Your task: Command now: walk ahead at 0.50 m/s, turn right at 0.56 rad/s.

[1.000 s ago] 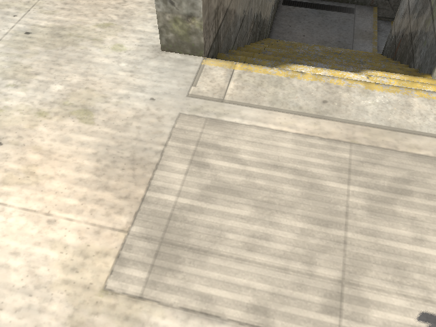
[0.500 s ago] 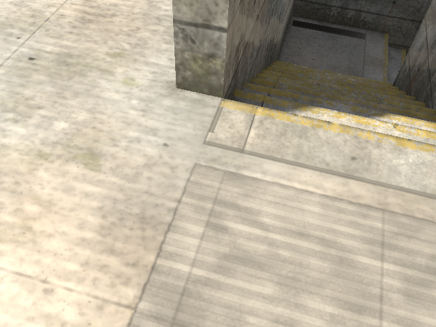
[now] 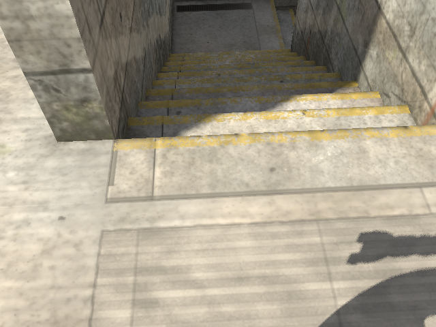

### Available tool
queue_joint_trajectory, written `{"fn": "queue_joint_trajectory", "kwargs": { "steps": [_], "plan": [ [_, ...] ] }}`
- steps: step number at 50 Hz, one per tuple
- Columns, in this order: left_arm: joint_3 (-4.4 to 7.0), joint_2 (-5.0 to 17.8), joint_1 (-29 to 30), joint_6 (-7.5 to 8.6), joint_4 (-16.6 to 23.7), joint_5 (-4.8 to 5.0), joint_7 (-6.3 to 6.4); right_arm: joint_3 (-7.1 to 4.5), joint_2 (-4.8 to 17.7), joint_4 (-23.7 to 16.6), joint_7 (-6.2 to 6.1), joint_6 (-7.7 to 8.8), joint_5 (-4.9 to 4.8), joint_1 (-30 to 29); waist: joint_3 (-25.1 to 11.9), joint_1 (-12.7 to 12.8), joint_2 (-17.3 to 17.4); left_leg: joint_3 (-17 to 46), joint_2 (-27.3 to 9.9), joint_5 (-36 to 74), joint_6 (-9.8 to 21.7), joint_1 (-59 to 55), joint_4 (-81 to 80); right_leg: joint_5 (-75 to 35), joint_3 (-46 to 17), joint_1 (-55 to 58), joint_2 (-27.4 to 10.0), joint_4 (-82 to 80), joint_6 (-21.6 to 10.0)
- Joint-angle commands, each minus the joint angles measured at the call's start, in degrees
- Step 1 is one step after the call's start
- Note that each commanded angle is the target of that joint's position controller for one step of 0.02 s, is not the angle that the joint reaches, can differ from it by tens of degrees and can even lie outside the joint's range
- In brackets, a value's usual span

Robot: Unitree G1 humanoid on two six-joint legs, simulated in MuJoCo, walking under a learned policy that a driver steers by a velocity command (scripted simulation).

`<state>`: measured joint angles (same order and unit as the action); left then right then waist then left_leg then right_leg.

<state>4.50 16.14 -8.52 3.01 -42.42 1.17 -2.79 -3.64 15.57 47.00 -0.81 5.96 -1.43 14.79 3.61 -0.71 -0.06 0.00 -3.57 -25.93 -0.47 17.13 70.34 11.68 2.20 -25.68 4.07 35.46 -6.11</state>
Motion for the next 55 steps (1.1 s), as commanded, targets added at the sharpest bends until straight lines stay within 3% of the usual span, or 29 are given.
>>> {"fn": "queue_joint_trajectory", "kwargs": {
  "steps": [1, 4, 7, 11, 14, 17, 19, 20, 21, 22, 23, 24, 26, 28, 32, 36, 38, 41, 42, 43, 44, 45, 46, 47, 48, 49, 51, 53, 55],
  "plan": [
    [1.55, 5.7, -4.1, 1.19, 3.3, -0.06, 0.56, -1.72, 7.6, -6.3, -0.45, 2.69, 1.37, -2.7, -8.4, 1.1, 0.1, 5.3, -3.4, 6.7, 1.1, 23.2, -0.1, -10.6, -25.8, 23.9, -15.4, -19.5, -11.2],
    [1.57, 6.2, -3.9, 1.58, 4.2, -0.40, 1.38, -1.80, 6.1, -6.9, -0.24, 0.61, 2.21, -1.6, -7.4, -1.0, -1.0, 4.3, -3.8, 10.0, -0.9, 18.2, -6.2, -18.7, -21.2, 15.9, -13.1, -22.0, -11.5],
    [2.01, 8.0, -6.9, 1.46, 3.5, -0.13, 2.63, -1.15, 4.5, -9.1, -0.36, -0.07, 2.52, -7.4, -5.3, 0.6, -1.9, 3.1, -2.2, 17.9, -2.9, 20.0, -16.5, -20.5, -17.7, 13.2, -11.0, -22.4, -10.2],
    [1.95, 8.1, -9.9, 0.65, 3.0, 0.27, 3.38, -0.24, 3.0, -11.1, 0.62, 0.53, 1.79, -15.7, -4.1, 4.0, -4.9, 2.6, 1.6, 29.7, -3.0, 15.8, -33.9, -12.1, -16.7, 12.1, -8.4, -20.9, -7.0],
    [2.02, 8.4, -12.2, 0.18, 2.3, 0.55, 3.58, -0.51, 4.4, -12.4, 1.59, 1.31, 1.06, -19.0, -3.8, 5.3, -5.6, 3.4, 3.1, 29.9, -2.3, 13.8, -39.2, -8.7, -20.9, 14.7, -10.4, -18.2, -6.6],
    [2.16, 8.4, -11.9, -0.32, 2.4, 0.44, 3.97, -1.41, 6.6, -12.6, 2.17, 2.19, 0.85, -17.3, -4.1, 3.5, -7.2, 4.6, 3.6, 23.9, -0.3, 10.4, -42.6, -8.2, -26.2, 18.7, -12.2, -13.6, -5.3],
    [1.70, 6.9, -9.8, -0.50, 3.4, 0.23, 3.91, -2.59, 8.3, -10.7, 1.74, 2.74, 1.18, -8.9, -7.3, -1.1, -7.7, 3.2, 3.7, 23.1, 2.4, -1.5, -46.1, -13.4, -25.8, 17.5, -9.4, -6.4, -3.1],
    [0.54, 3.8, -9.0, -0.26, 4.6, -0.45, 3.56, -3.41, 10.9, -9.9, 1.27, 2.92, 2.22, -1.0, -14.5, -4.9, -3.9, 9.5, -3.8, 21.6, 5.9, -15.6, -44.6, -10.1, -22.0, 11.8, -6.2, 7.0, -1.0],
    [-0.58, 0.1, -16.4, 0.22, 5.9, 0.66, 3.66, -4.67, 15.9, -8.4, 1.08, 2.36, 3.34, 6.4, -23.4, -3.2, 12.4, 33.0, -17.3, 11.9, 14.9, -37.2, -47.2, 10.6, -13.9, -8.1, 2.4, 27.1, 3.4],
    [-0.40, 4.0, -18.0, 0.43, 5.6, 1.34, 3.72, -3.91, 12.2, -7.9, 1.54, 1.93, 1.89, 6.9, -22.8, -2.9, 17.6, 46.5, -21.6, -1.2, 16.7, -38.2, -52.1, 21.9, -13.7, -18.2, -0.6, 37.1, 4.2],
    [0.80, 8.5, -13.4, 0.10, 5.3, 1.33, 3.65, -2.66, 7.6, -8.8, 1.36, 1.50, 1.42, 3.9, -14.5, -4.1, 10.2, 38.8, -19.3, -4.2, 14.1, -31.0, -53.3, 16.8, -13.7, -21.1, -3.4, 40.9, 4.6],
    [0.95, 8.7, -9.4, -0.29, 6.1, 0.62, 3.65, -2.06, 6.2, -9.2, 1.19, 0.87, 1.69, 1.1, -9.5, -3.6, 5.5, 30.2, -16.8, 1.3, 12.1, -23.5, -53.8, 12.3, -11.2, -20.0, -5.5, 40.8, 4.9],
    [1.27, 7.1, -7.1, -0.64, 7.1, 0.10, 3.11, -1.19, 4.2, -8.4, 1.10, 0.55, 2.15, -2.3, -4.1, -1.0, 5.3, 19.3, -12.2, 11.8, 10.5, -12.7, -56.8, 7.3, -10.6, -16.1, -8.8, 35.8, 5.0],
    [0.84, 4.5, -8.0, -1.25, 7.0, 0.53, 2.74, -1.26, 4.2, -7.4, 1.31, 1.00, 1.99, -2.2, -3.4, -0.1, 6.5, 13.3, -10.3, 16.3, 10.8, -8.6, -59.5, 5.7, -9.0, -13.2, -9.6, 33.4, 5.2],
    [-0.06, 2.1, -4.5, -1.13, 8.0, -0.14, 2.76, -1.99, 6.8, -4.6, 1.59, 1.56, 1.76, 0.0, -2.9, -0.1, 3.8, 7.8, -11.0, 25.3, 13.1, -10.2, -61.7, -0.5, -9.5, -15.9, -9.5, 23.4, 5.9],
    [-1.21, 0.0, 2.7, 0.53, 9.1, -1.25, 1.73, -1.72, 8.0, -2.7, 1.33, 0.10, 0.58, 0.1, -1.7, -1.3, 3.6, 0.5, -7.1, 42.5, 11.2, -8.3, -58.8, -10.7, -3.3, -8.5, -8.3, 6.1, 6.2],
    [-1.17, 0.2, 6.1, 1.21, 10.0, -1.01, 1.19, -1.90, 9.5, -1.2, 1.27, -0.70, 0.16, 3.8, -2.9, -3.0, 4.5, 0.9, -7.3, 45.7, 10.7, -10.0, -56.4, -12.9, -1.9, -4.8, -6.0, 1.3, 6.5],
    [-0.01, 3.0, 5.0, 1.63, 10.0, -1.02, 1.03, -2.03, 10.6, -0.3, 0.98, -1.64, -0.48, 3.8, -4.9, -0.9, 6.5, 4.0, -8.1, 45.4, 8.6, -13.5, -49.8, -12.1, -3.0, 0.6, -4.2, -6.3, 4.6],
    [0.67, 4.2, 0.7, 1.78, 8.6, -1.54, 1.33, -1.89, 10.3, -0.5, 0.79, -1.77, -0.78, 2.4, -7.0, 1.8, 6.3, 3.9, -6.8, 46.6, 7.2, -12.6, -45.6, -16.4, -2.2, 7.6, -3.2, -10.4, 3.4],
    [1.68, 7.2, -3.8, 1.88, 7.4, -2.42, 1.94, -1.33, 8.5, -0.7, 0.72, -1.51, -0.44, 3.1, -10.5, 3.6, 5.0, 2.7, -3.7, 43.1, 4.7, -9.1, -38.9, -27.4, -3.5, 17.3, -5.6, -11.6, 1.5],
    [3.23, 15.6, -12.3, 3.32, 6.3, -4.60, 2.42, 1.55, 1.4, -2.5, 3.92, 0.75, 7.52, 6.5, -24.3, 5.6, -10.1, -1.0, 2.7, 21.4, 1.1, 4.1, -27.2, -51.2, -12.4, 42.7, -18.4, -4.8, -12.9],
    [1.75, 12.0, -16.5, 3.27, 7.4, -4.96, 1.92, 2.69, -2.0, -2.3, 5.14, 1.79, 6.79, 17.6, -38.6, 3.7, -16.4, 2.0, 7.5, -13.5, 0.0, 15.9, -14.8, -47.8, -34.7, 58.1, -34.4, -9.9, -25.5],
    [1.83, 8.7, -17.4, 3.63, 5.1, -6.03, 2.84, 0.91, 3.8, -2.3, 5.10, 1.72, 4.41, 7.0, -20.2, 7.7, -8.8, 4.7, 4.8, -10.6, 1.0, 23.1, -6.3, -25.3, -33.2, 43.5, -30.3, -15.9, -17.8],
    [1.76, 8.6, -12.5, 3.79, 4.1, -3.63, 3.64, 0.38, 5.0, -3.0, 3.56, 1.20, 4.25, 3.1, -11.3, 5.2, -8.6, 2.8, 2.3, -6.8, 1.6, 23.5, -4.2, -9.7, -23.7, 30.5, -25.9, -19.9, -11.6],
    [0.31, 4.3, -6.0, 3.57, 5.3, -1.51, 4.13, -0.09, 5.6, -2.1, 2.02, 0.53, 4.84, 5.1, -10.0, 1.3, -7.0, 2.0, 0.0, -5.2, 0.8, 18.5, -5.7, -5.5, -18.7, 22.4, -23.4, -22.9, -8.5],
    [-0.43, 2.4, -2.3, 3.60, 6.1, -1.24, 4.61, 0.73, 3.7, -2.1, 1.54, -0.04, 5.50, 5.9, -8.9, -1.4, -8.0, 2.5, -1.5, -4.2, 0.1, 14.5, -7.4, -11.2, -14.9, 16.9, -22.2, -24.1, -7.9],
    [0.11, 3.2, 2.5, 3.86, 9.0, -3.24, 5.52, 1.49, 1.9, -1.8, 2.56, -1.02, 5.60, 7.7, -9.5, -3.6, -5.7, 0.0, -1.2, 1.3, -1.0, 7.6, -8.4, -14.7, -8.4, 10.4, -20.5, -26.9, -7.9],
    [1.80, 6.5, 4.9, 4.39, 10.5, -3.97, 5.87, 1.70, 1.7, -1.6, 4.63, -1.52, 4.60, 7.7, -9.1, -3.5, -4.7, -2.8, -0.4, 5.0, -1.2, 3.1, -14.1, -14.7, -1.9, 7.2, -18.2, -27.3, -7.2],
    [2.92, 8.2, 2.6, 4.35, 9.9, -4.37, 5.80, 1.98, 2.0, -3.4, 5.89, -1.67, 4.74, 4.3, -7.9, -2.0, -4.8, -1.7, -1.8, 7.5, -0.7, 4.7, -19.8, -13.0, -2.0, 10.0, -20.0, -26.5, -7.5]
  ]
}}
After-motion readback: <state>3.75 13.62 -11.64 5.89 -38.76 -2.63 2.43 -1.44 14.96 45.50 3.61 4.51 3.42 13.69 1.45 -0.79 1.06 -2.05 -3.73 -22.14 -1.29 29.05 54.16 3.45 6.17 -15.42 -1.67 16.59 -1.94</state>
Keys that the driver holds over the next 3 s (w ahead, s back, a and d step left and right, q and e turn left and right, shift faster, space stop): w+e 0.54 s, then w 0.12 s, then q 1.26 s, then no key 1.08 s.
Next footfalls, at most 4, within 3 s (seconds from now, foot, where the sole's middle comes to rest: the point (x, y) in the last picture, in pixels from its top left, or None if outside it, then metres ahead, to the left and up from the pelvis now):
0.40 left None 0.42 0.11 -0.76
0.86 right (301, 286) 0.55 -0.22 -0.76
1.26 left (216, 268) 0.61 0.04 -0.76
1.82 right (288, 270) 0.60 -0.19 -0.76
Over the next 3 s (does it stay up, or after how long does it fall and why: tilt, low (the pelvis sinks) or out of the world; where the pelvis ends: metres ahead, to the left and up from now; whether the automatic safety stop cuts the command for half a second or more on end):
stays up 0.56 -0.12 0.01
